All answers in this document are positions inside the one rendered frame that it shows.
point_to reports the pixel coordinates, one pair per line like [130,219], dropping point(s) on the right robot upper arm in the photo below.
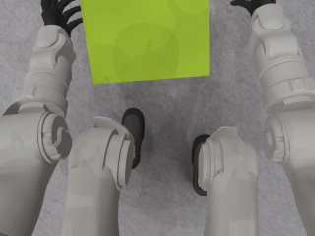
[289,139]

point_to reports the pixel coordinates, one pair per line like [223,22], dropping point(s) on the robot left hand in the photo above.
[52,14]

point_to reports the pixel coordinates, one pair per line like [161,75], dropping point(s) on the robot right hand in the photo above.
[251,5]

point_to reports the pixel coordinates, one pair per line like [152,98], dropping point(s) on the robot thigh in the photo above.
[93,187]
[232,191]

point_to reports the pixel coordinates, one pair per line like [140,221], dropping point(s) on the robot left thigh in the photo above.
[93,187]

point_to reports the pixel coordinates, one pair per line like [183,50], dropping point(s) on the robot right thigh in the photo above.
[232,191]

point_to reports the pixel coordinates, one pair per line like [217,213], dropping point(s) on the carton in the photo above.
[142,40]

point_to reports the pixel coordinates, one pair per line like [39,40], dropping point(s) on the robot left forearm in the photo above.
[49,75]

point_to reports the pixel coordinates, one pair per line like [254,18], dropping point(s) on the robot right forearm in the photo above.
[280,66]

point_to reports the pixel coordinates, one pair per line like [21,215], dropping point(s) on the left robot upper arm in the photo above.
[31,145]

